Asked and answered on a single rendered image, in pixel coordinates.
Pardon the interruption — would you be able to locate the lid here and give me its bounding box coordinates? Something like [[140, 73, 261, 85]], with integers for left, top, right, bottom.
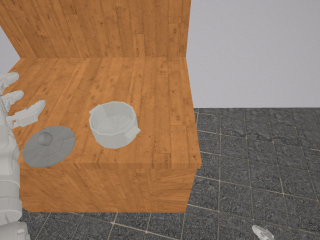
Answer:
[[22, 125, 76, 168]]

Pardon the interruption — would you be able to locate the left robot upper arm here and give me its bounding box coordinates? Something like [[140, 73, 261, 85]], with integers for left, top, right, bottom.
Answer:
[[0, 221, 31, 240]]

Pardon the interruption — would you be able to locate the left robot forearm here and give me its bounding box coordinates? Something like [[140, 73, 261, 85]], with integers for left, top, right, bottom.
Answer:
[[0, 125, 23, 226]]

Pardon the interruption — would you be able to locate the right robot hand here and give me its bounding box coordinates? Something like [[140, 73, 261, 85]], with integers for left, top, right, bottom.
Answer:
[[252, 225, 275, 240]]

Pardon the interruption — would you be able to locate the knob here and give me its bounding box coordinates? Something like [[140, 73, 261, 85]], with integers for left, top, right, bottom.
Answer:
[[37, 132, 53, 146]]

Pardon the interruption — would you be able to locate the table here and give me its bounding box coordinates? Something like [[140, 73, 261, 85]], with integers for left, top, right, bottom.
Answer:
[[0, 0, 202, 213]]

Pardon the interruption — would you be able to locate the pot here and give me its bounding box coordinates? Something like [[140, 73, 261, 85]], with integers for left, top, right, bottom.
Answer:
[[89, 101, 141, 149]]

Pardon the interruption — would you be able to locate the left robot hand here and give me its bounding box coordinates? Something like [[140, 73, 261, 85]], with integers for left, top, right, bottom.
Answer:
[[0, 72, 46, 129]]

